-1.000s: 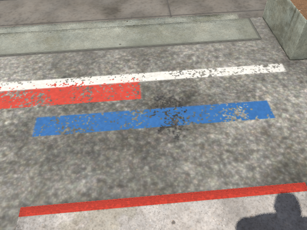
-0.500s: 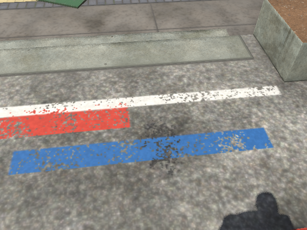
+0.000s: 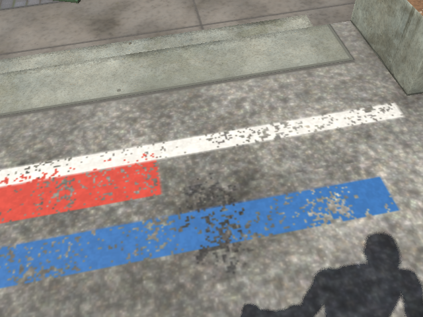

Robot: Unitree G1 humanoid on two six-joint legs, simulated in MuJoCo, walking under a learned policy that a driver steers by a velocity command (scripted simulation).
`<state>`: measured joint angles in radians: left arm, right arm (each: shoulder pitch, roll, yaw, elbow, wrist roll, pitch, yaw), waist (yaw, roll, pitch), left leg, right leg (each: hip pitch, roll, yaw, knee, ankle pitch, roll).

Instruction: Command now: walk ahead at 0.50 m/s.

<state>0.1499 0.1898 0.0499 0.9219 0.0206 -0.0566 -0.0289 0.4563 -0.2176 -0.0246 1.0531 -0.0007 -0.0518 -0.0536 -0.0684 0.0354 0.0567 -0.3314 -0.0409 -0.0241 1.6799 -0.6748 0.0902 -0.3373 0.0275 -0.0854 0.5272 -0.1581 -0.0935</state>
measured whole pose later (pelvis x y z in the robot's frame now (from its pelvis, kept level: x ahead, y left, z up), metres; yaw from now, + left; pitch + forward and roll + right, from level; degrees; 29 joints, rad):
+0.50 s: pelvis +0.28 +0.05 -0.09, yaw +0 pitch +0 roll -5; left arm 0.50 0.21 0.03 1.03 0.06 -0.08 0.04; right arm -0.03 -0.23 -0.05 0.90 -0.02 -0.05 0.06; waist 0.15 0.05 0.03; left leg -0.41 0.11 -0.01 0.35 0.33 0.06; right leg -0.02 0.06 -0.07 0.88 -0.84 -0.03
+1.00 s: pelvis +0.57 +0.05 -0.14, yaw +0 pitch +0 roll +2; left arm 0.06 0.20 0.04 0.90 0.04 -0.08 -0.02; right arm 0.41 -0.20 -0.05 1.06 -0.02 -0.06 0.01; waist -0.04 0.02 0.04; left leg -0.14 -0.01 0.05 0.82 -0.48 0.05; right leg -0.42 0.00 -0.09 0.59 -0.19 -0.09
